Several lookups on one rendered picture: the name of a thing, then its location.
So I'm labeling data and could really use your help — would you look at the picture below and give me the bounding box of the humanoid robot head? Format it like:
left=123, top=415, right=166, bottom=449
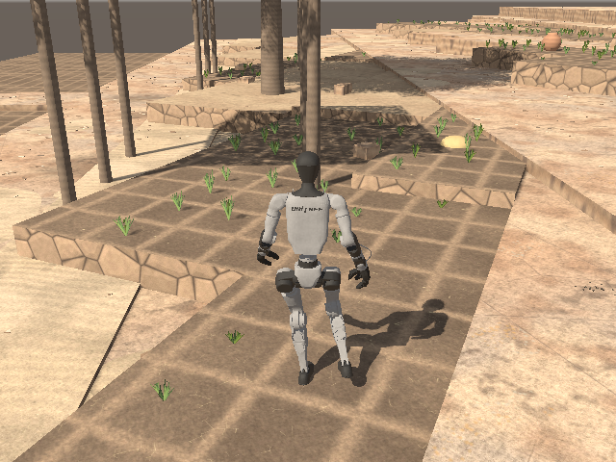
left=292, top=151, right=324, bottom=197

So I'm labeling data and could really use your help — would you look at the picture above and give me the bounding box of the robot right hand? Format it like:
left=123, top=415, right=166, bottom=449
left=348, top=267, right=371, bottom=289

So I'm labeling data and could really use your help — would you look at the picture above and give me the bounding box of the left robot forearm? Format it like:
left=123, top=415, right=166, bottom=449
left=258, top=229, right=272, bottom=256

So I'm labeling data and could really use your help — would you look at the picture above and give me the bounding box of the right robot forearm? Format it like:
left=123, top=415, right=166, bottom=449
left=346, top=232, right=368, bottom=271

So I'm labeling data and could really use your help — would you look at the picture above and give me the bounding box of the robot left hand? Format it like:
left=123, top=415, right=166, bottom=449
left=257, top=251, right=279, bottom=266

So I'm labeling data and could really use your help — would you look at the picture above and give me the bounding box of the left robot upper arm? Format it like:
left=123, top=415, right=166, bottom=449
left=262, top=192, right=288, bottom=244

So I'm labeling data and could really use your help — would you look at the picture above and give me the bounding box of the robot left thigh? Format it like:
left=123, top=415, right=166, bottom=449
left=275, top=268, right=307, bottom=330

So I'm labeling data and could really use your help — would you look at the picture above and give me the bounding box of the right robot upper arm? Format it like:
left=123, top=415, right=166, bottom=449
left=328, top=193, right=356, bottom=247

